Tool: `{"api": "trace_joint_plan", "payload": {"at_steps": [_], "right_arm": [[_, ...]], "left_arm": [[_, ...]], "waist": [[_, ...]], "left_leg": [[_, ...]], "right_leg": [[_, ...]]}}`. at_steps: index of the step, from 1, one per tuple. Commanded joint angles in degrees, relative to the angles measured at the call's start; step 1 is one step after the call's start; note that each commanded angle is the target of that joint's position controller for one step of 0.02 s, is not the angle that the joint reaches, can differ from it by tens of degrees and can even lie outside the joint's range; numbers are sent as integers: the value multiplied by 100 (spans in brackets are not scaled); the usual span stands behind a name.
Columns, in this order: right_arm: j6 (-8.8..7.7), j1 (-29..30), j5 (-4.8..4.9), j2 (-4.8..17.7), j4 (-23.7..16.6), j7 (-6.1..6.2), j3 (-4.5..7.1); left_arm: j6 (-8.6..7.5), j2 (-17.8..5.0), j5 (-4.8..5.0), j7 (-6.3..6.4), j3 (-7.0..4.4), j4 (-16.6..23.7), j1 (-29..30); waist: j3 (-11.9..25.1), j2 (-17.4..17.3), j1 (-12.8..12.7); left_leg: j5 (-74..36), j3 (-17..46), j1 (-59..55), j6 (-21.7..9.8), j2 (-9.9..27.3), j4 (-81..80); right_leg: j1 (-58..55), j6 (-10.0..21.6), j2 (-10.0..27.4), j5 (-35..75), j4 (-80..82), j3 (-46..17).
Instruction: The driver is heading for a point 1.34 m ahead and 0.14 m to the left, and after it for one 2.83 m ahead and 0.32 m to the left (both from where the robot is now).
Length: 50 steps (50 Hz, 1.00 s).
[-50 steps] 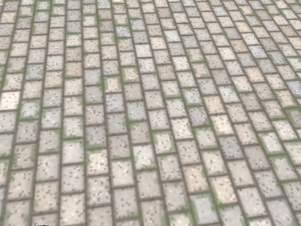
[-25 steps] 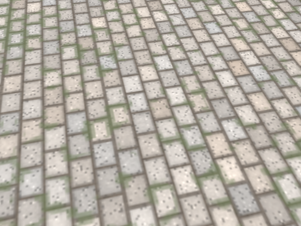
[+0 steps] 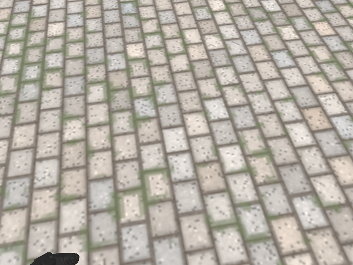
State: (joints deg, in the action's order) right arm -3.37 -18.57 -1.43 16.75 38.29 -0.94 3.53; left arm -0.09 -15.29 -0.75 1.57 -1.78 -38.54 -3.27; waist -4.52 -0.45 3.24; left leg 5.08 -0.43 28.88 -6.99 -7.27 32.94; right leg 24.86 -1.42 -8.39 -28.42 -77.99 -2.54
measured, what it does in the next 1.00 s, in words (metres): walks ahead: right foot, then left foot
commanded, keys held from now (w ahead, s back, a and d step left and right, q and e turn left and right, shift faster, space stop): q+shift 0.20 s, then shift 0.36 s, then e+shift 0.42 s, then shift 0.02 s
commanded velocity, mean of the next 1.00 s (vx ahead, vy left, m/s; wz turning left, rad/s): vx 0.02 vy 0.00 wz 0.13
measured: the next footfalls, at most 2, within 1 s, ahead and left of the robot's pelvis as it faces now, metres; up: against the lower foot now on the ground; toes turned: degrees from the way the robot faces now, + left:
right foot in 0.34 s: +0.21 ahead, -0.16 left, +0.00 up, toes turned +26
left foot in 0.72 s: +0.07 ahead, +0.05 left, +0.00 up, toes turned +13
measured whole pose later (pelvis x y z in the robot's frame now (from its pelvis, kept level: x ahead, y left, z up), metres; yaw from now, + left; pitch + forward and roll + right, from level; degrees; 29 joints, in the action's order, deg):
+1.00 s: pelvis +0.10 -0.10 +0.02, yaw +6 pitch +2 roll +1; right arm 1.2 -8.6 -0.1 15.8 37.3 2.7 4.3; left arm 3.7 -18.2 1.6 -1.7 -5.1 -36.9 -11.4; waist -2.9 0.0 0.0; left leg 19.0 -6.9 10.1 2.0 4.2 27.6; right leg 28.4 -4.2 3.4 -20.6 -48.6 2.2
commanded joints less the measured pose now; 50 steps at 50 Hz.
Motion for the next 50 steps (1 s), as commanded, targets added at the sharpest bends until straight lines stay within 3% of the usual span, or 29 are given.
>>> {"api": "trace_joint_plan", "payload": {"at_steps": [1, 2, 4, 6, 10, 15, 16, 17, 18, 19, 20, 21, 22, 23, 26, 29, 30, 32, 34, 35, 36, 37, 38, 39, 40, 41, 42, 46, 50], "right_arm": [[96, 591, 244, 775, -954, 183, 213], [168, 692, 274, 795, -1001, 204, 234], [315, 674, 221, 822, -1034, 274, 293], [429, 376, 204, 925, -924, 363, 367], [602, 450, 246, 974, -968, 420, 450], [674, 628, 198, 753, -1043, 349, 340], [671, 722, 225, 703, -1063, 337, 301], [661, 593, 208, 563, -1043, 320, 242], [655, 217, 120, 331, -993, 298, 153], [556, 445, 160, 769, -1215, 272, 288], [493, 395, 112, 1182, -1042, 265, 399], [509, 469, 149, 1211, -880, 263, 416], [568, 451, 147, 974, -758, 292, 352], [598, 431, 140, 784, -746, 296, 278], [568, 726, 210, 430, -809, 287, 116], [538, 910, 157, 141, -792, 277, -13], [522, 995, 160, 133, -782, 277, -7], [484, 893, 233, 397, -654, 309, 108], [418, 503, 241, 487, -442, 322, 164], [394, 357, 220, 603, -389, 333, 203], [398, 110, 140, 778, -365, 368, 252], [446, 131, 9, 1197, -242, 365, 374], [449, 353, -96, 993, -342, 350, 353], [415, 560, -147, 685, -487, 377, 253], [383, 866, -101, 528, -583, 413, 195], [349, 1194, 30, 474, -615, 423, 187], [321, 1269, 115, 481, -600, 432, 192], [393, 1089, 83, 686, -471, 446, 289], [372, 962, 212, 1010, -370, 332, 411]], "left_arm": [[-68, -727, -36, -143, -158, 612, -173], [-23, -634, -33, -139, -162, 655, -133], [-5, -446, -5, -128, -150, 540, -127], [-37, -304, 30, -59, -135, 465, -84], [-76, -385, 141, 12, -200, 330, 5], [-243, -547, 108, -100, -286, 140, -188], [-276, -563, 76, -128, -311, 69, -349], [-279, -715, 7, -130, -359, 64, -382], [-230, -1055, -100, -110, -404, 230, -181], [-198, -1292, -256, -112, -477, 172, -284], [-203, -1035, -156, -93, -434, 283, -131], [-179, -804, -39, -62, -366, 303, -51], [-152, -707, 43, -43, -312, 315, -63], [-129, -697, 92, -27, -278, 281, -114], [-54, -575, 32, 5, -200, 156, -400], [2, -589, 44, 1, -182, 65, -550], [33, -708, 68, -16, -217, 27, -684], [90, -1118, 152, -31, -349, 24, -856], [95, -1227, 300, -21, -418, 100, -740], [74, -1145, 349, -4, -417, 121, -728], [27, -951, 334, -2, -378, 182, -649], [-34, -651, 325, -24, -327, 388, -482], [-76, -745, 284, -55, -354, 383, -522], [-61, -1003, 258, -85, -480, 338, -539], [27, -999, 265, -84, -542, 231, -721], [144, -879, 253, -71, -534, 163, -924], [228, -722, 238, -77, -487, 173, -910], [288, -462, 254, -259, -344, 576, -473], [307, -672, 228, -403, -406, 788, -556]], "waist": [[1092, 775, -560], [871, 580, -626], [719, 131, -537], [1048, -247, -370], [1245, -787, -187], [1309, -1174, -116], [1287, -1112, -237], [1275, -728, -194], [1233, 597, 56], [834, 1885, 26], [764, 1227, -6], [690, 723, -53], [684, 482, -86], [614, 472, -154], [682, 774, -309], [844, 1175, -437], [767, 1322, -525], [663, 1359, -542], [688, 1205, -309], [852, 1041, -253], [1103, 677, -162], [910, -944, -305], [899, -1605, -192], [838, -1304, -155], [811, -917, -332], [659, -758, -489], [550, -748, -474], [574, -895, -188], [744, -910, -152]], "left_leg": [[1173, 3705, -1605, -1035, 1807, -1891], [1406, 3385, -1150, -848, 1476, -1928], [964, 2774, -867, -612, 977, -1838], [175, 2731, -1189, -597, 950, -1616], [642, 2903, -1431, -301, 872, -1435], [108, 3112, -1707, -166, 986, -899], [90, 3082, -1566, -84, 888, -711], [803, 2883, -1255, 82, 651, -337], [2525, 2042, -691, 396, -22, 931], [3344, 1374, 177, 724, -436, 2215], [2924, 1479, 313, 907, -64, 3122], [2524, 1419, 300, 998, -18, 3430], [2320, 1340, 309, 1096, -3, 3660], [2167, 1309, 422, 1166, -2, 3891], [2012, 912, 252, 1256, 196, 3082], [2207, 491, -617, 1314, 639, 1293], [2337, 354, -846, 1325, 597, 767], [1893, 251, -1030, 1265, 379, -44], [1050, 310, -1521, 994, 299, -1154], [703, 435, -2097, 824, 489, -1313], [171, 707, -2831, 597, 1043, -1137], [-703, 1419, -2891, 24, 1830, -1042], [-1565, 2073, -2855, -611, 2700, -1314], [-2229, 2123, -2734, -878, 3038, -1387], [-2312, 1734, -2618, -738, 2854, -1314], [-2232, 1281, -2553, -512, 2598, -1229], [-2198, 956, -2561, -379, 2443, -1223], [-1837, 193, -2502, -358, 2261, -1188], [-1716, -14, -2237, -275, 2519, -846]], "right_leg": [[1386, 27, 421, 385, -291, -824], [1128, 14, 483, 498, 433, -789], [732, -114, 425, 694, 1701, -535], [516, -283, 331, 761, 2420, -508], [199, -341, 281, 1241, 3385, -600], [-429, -70, 490, 1527, 4631, -443], [-852, 53, 567, 1998, 5244, -396], [-1314, 266, 1046, 2313, 5657, -771], [-1671, 735, 2222, 2892, 5980, -1939], [-1226, 1659, 2887, 3210, 6293, -3198], [-1122, 1764, 2904, 2875, 6144, -3073], [-1090, 1509, 2516, 2712, 5960, -2402], [-1184, 1298, 2186, 2571, 5877, -2012], [-1247, 1318, 2121, 2749, 5862, -1909], [-1570, 1281, 1763, 2947, 5840, -1332], [-1639, 1236, 1625, 2818, 5808, -1228], [-1587, 1263, 1612, 2820, 5801, -1378], [-1679, 1327, 1705, 3058, 5696, -1843], [-1591, 1228, 1668, 3302, 5597, -2186], [-1224, 1044, 1590, 3187, 5493, -2191], [-587, 784, 1395, 2663, 5122, -1964], [473, 402, 694, 1566, 4354, -844], [957, 136, 449, -60, 3380, -200], [1194, -58, 634, -681, 2040, -165], [1228, -165, 754, -548, 1383, -194], [1342, -282, 885, -196, 1189, -204], [1468, -369, 1006, 155, 1248, -153], [1077, -453, 1224, 805, 2313, 331], [87, -129, 1059, 851, 3485, 760]]}}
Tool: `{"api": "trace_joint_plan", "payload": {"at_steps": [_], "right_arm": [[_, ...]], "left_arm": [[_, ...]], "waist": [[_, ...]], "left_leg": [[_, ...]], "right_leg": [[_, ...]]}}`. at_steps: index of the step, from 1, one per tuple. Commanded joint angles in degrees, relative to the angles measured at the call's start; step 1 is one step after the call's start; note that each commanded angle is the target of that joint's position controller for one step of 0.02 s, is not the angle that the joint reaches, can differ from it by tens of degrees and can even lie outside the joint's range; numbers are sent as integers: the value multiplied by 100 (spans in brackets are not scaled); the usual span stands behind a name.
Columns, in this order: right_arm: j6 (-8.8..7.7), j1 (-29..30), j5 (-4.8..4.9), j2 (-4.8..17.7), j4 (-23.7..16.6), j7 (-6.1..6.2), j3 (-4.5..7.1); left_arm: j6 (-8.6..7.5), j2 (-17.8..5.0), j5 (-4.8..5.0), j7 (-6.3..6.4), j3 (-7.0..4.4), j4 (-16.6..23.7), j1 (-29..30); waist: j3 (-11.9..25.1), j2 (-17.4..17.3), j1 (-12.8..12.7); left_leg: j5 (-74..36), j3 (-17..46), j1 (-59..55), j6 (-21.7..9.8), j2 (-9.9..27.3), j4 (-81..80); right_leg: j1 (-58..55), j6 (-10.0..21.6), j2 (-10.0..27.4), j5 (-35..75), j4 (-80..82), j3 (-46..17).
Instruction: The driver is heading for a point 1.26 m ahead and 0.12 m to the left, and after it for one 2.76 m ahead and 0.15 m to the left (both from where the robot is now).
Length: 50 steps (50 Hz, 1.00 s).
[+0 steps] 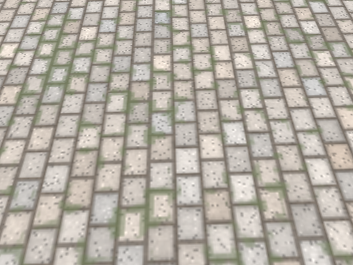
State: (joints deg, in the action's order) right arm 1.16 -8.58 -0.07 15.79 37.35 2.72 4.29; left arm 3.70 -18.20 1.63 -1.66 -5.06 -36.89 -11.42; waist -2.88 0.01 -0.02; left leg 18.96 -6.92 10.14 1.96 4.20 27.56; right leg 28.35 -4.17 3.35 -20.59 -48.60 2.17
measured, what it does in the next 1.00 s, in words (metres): steps on the spot: right foot, then left foot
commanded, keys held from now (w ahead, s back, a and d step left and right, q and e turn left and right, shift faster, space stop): shift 0.16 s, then q+shift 0.46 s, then shift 0.18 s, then e+shift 0.14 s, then w+e+shift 0.06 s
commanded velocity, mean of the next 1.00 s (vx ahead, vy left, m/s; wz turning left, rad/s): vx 0.01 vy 0.00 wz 0.18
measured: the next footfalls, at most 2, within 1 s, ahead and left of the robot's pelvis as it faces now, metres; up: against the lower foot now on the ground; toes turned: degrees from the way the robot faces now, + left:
right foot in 0.06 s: +0.07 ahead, -0.13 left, +0.00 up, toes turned -6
left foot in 0.60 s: +0.01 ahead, +0.10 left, +0.00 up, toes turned +15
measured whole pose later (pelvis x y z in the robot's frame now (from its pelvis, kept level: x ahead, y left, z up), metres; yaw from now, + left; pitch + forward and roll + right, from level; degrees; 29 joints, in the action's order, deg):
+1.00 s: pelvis +0.01 +0.02 +0.01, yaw +14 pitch +1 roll +0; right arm 0.5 -6.3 -1.2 12.5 36.9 1.0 0.6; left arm 2.7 -16.5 1.8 0.3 -3.7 -43.2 -12.3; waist -0.3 2.1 -1.5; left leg 16.3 -2.4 10.3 -4.5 -2.8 25.6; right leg 23.4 -4.2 3.7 -20.7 -47.6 -0.5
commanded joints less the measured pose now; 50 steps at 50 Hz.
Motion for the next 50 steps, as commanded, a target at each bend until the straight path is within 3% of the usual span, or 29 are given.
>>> {"api": "trace_joint_plan", "payload": {"at_steps": [1, 2, 3, 4, 5, 6, 8, 9, 11, 12, 14, 16, 17, 21, 25, 29, 30, 31, 32, 33, 34, 35, 36, 40, 43, 45, 47, 49, 50], "right_arm": [[-114, 1, 157, 1101, -244, -76, 329], [-151, 8, 224, 1020, -192, -118, 303], [-211, -357, 181, 807, -43, -187, 242], [-242, -311, -173, 340, -334, -213, 58], [-245, 126, -114, 511, -411, -169, 73], [-185, 406, 50, 814, -370, -133, 146], [-83, 333, 27, 723, -213, -17, 135], [-24, 128, 1, 740, -105, 4, 145], [55, -424, 50, 506, 216, -63, 76], [76, -518, 81, 391, 281, -89, 27], [89, -172, 103, 432, 125, -106, -10], [97, -6, 125, 711, -51, -115, 50], [104, -3, 136, 772, -102, -119, 71], [159, -101, 122, 597, -200, -162, 63], [191, -240, 143, 512, -304, -266, 75], [268, -708, 164, 552, -306, -359, 172], [271, -1005, 122, 785, -226, -296, 274], [231, -1280, 116, 1520, -295, -165, 481], [73, -991, -114, 1878, -574, -179, 482], [-70, -936, -196, 1552, -600, -235, 409], [-158, -723, -141, 1389, -555, -224, 334], [-162, -402, -17, 1187, -572, -181, 281], [-142, -193, 80, 968, -602, -139, 185], [-130, -204, -35, 839, -590, -83, 52], [-134, 14, -124, 349, -455, -84, -149], [-128, -20, -214, 499, -331, -116, -114], [-76, -55, -206, 901, -260, -128, 24], [-59, -521, -72, 1215, -148, -135, 175], [-108, -621, -15, 1215, -81, -131, 189]], "left_arm": [[-55, -406, -23, -70, -114, 605, 85], [-53, -457, -39, -25, -170, 525, -220], [-74, -757, -68, 75, -292, 456, -562], [-124, -1603, -138, 219, -451, 594, -827], [-264, -1452, -333, 174, -332, 722, -752], [-368, -1128, -354, 127, -214, 671, -660], [-399, -789, -177, 199, -102, 571, -141], [-383, -602, -147, 234, -4, 571, 176], [-425, -92, -278, 271, 200, 502, 480], [-456, 10, -328, 277, 231, 439, 515], [-459, -258, -373, 320, 137, 367, 510], [-374, -672, -349, 380, -13, 278, 349], [-337, -716, -326, 401, -41, 251, 310], [-305, -594, -277, 419, -61, 199, 434], [-292, -644, -263, 382, -135, 199, 647], [-238, -682, -76, 320, -202, 136, 776], [-231, -509, -48, 288, -188, 5, 537], [-228, -229, -226, 269, -123, 90, 552], [-285, -179, -313, 301, -64, 496, 1105], [-304, -414, -251, 314, -120, 476, 1328], [-311, -483, -152, 322, -150, 393, 1235], [-306, -490, -180, 365, -170, 228, 1035], [-289, -528, -228, 385, -179, 135, 877], [-267, -376, -142, 330, -107, -75, 590], [-234, -103, -126, 252, 38, -279, 408], [-218, -175, -95, 211, 59, -233, 529], [-203, -518, -25, 211, -20, -64, 672], [-217, -605, 79, 192, -19, 69, 751], [-251, -595, 112, 176, -20, 150, 855]], "waist": [[604, -895, 44], [658, -748, -141], [849, -75, -241], [1138, 1911, -166], [1793, 1717, -455], [1593, 932, -577], [1037, 453, -263], [965, 530, -78], [1052, 605, 162], [979, 651, 156], [656, 800, -58], [467, 812, -217], [406, 728, -245], [334, 491, -208], [613, 496, -99], [863, 501, 228], [761, 101, 290], [620, -1400, 255], [668, -1948, 248], [939, -1124, 473], [808, -839, 274], [797, -460, 98], [800, -537, 8], [970, -518, -26], [905, -651, -25], [650, -841, 136], [321, -894, 280], [182, -803, 594], [-48, -810, 631]], "left_leg": [[-2995, 586, -267, -1074, 1367, -65], [-2765, 403, -5, -870, 1230, 393], [-2209, 3, 539, -471, 870, 1316], [1307, -310, 2390, 176, 126, 3382], [2389, 759, 2815, 306, -370, 4504], [2069, 1039, 2782, 227, -176, 4804], [1222, 1045, 2754, 118, 25, 4335], [843, 996, 2377, 147, 50, 4158], [256, 901, 1534, 217, 22, 3667], [134, 883, 1304, 247, 29, 3155], [153, 839, 1181, 241, 0, 2460], [419, 725, 1493, 219, -8, 2459], [518, 729, 1673, 209, 43, 2522], [731, 695, 2006, 188, 232, 2650], [706, 403, 1556, 75, 172, 2151], [-207, 34, 565, -306, -151, 584], [-889, 390, 7, -582, -229, -88], [-2799, 2382, -862, -1188, 989, -654], [-3706, 4019, -828, -2323, 1898, -760], [-3370, 3604, -890, -2378, 1830, -875], [-3186, 3025, -818, -2012, 1514, -792], [-3035, 2595, -782, -1662, 1205, -665], [-3279, 2339, -708, -1518, 1057, -627], [-3857, 1883, -705, -1484, 795, -645], [-3262, 1344, -605, -1303, 623, -730], [-2856, 1258, -280, -1345, 684, -853], [-2519, 1446, -244, -1507, 924, -884], [604, 2179, -661, -1699, 1382, -1532], [1634, 2627, -911, -1706, 1620, -1806]], "right_leg": [[-599, 269, -244, 286, 1013, 367], [-1204, 432, -437, 788, 1665, 404], [-2191, 671, -432, 2004, 2284, 21], [-3549, 1485, 1345, 4880, 2320, -2366], [-3191, 2688, 2234, 5125, 2582, -3480], [-2893, 2568, 1938, 4385, 2690, -2835], [-2369, 1894, 1304, 2952, 2721, -2062], [-1989, 1756, 1151, 2878, 2782, -1691], [-1534, 1607, 869, 2631, 2924, -996], [-1445, 1557, 787, 2313, 3003, -743], [-1355, 1597, 858, 1579, 3154, -663], [-1551, 1820, 1205, 1158, 3277, -959], [-1661, 1898, 1369, 1056, 3318, -1087], [-1942, 1969, 1642, 1306, 3341, -992], [-2086, 1838, 1634, 2214, 3087, -381], [-1986, 1238, 1546, 2233, 2250, 348], [-1460, 806, 1195, 1460, 1526, 678], [137, 201, 462, -486, -244, 1201], [1399, -80, -386, -1929, -1600, 283], [1552, -9, -298, -1756, -2204, -365], [1548, 101, -178, -1174, -2242, -507], [1499, 111, -63, -659, -2057, -550], [1357, 66, -50, -309, -1962, -519], [705, -101, -160, 334, -1677, -430], [-43, -162, 95, 629, -278, -452], [-504, -154, 104, 493, 255, -324], [-263, -115, 16, 42, 209, -206], [567, 51, 105, -231, -62, -212], [1155, 166, 193, -295, -179, -358]]}}
Keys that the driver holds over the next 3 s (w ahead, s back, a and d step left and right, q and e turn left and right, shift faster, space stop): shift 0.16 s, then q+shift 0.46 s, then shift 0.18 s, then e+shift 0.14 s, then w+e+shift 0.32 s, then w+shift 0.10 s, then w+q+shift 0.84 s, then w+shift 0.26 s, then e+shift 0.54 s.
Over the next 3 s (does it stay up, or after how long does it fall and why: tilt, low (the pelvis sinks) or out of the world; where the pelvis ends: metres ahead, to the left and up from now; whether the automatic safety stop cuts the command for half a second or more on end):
stays up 1.34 0.13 0.00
